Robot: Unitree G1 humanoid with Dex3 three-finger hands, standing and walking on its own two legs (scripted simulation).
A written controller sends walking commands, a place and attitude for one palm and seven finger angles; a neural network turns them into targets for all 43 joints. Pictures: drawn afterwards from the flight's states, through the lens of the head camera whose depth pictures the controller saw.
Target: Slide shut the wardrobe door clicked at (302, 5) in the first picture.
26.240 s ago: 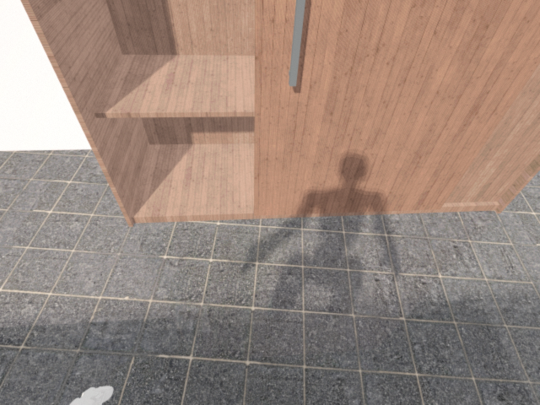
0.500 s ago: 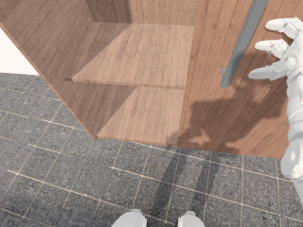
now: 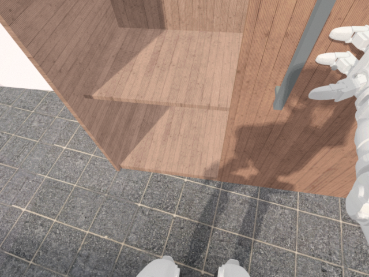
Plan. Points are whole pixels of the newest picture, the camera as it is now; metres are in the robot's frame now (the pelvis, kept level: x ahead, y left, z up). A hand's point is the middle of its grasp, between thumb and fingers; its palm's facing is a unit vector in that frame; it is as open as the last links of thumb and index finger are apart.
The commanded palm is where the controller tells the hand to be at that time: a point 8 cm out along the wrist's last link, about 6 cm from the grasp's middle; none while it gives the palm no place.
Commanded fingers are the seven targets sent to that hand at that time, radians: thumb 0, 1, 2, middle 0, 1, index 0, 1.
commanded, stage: move the hooked fingers beside the handle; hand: right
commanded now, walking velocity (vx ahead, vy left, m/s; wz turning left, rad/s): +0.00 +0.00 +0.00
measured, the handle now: (296, 56) +0.55 -0.13 +0.15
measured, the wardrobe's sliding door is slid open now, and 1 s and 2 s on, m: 0.56 0.56 0.56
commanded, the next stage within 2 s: feel for the door with the fingertips in 1.92 s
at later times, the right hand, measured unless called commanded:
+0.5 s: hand (331, 68) +0.52 -0.19 +0.16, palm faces +0.00 +1.00 +0.00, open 13.6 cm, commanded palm +0.50 -0.22 +0.13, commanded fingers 0.00 0.50 -0.30 0.30 1.20 0.30 1.20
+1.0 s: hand (319, 75) +0.51 -0.17 +0.14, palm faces +0.00 +1.00 -0.01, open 13.8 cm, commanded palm +0.49 -0.21 +0.14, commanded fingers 0.00 0.50 -0.30 0.30 1.20 0.30 1.20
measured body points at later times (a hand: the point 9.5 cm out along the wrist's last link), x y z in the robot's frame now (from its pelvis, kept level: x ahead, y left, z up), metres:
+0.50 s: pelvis +0.01 +0.00 +0.00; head +0.10 -0.02 +0.44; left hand +0.02 +0.26 -0.11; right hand +0.51 -0.24 +0.16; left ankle +0.01 +0.11 -0.69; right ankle +0.05 -0.09 -0.69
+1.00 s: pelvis +0.03 +0.00 +0.01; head +0.10 -0.01 +0.45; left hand +0.06 +0.26 -0.11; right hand +0.51 -0.23 +0.14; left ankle +0.01 +0.11 -0.69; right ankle +0.05 -0.09 -0.69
